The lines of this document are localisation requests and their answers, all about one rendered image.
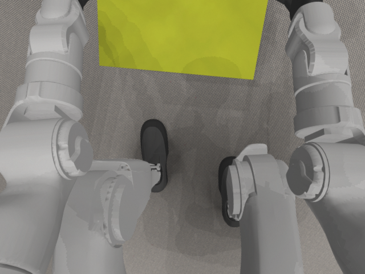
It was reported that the carton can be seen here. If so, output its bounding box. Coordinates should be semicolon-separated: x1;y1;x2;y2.
97;0;268;80

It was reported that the left robot forearm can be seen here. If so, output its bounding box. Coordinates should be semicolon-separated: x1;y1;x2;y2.
0;0;90;133

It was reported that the robot right hand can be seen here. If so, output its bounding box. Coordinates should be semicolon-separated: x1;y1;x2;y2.
276;0;323;20

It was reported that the left robot thigh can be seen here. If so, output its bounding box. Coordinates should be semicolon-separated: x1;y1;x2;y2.
52;170;139;274

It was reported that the robot right foot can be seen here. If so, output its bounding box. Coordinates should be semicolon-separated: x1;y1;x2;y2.
218;156;240;227

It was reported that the robot right upper arm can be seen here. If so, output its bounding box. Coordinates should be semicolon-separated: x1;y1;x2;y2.
286;142;365;274

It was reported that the right robot forearm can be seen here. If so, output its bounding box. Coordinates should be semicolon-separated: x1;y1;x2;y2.
285;2;365;146

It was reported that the robot left upper arm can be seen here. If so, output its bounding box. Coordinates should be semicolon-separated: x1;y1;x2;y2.
0;117;94;274

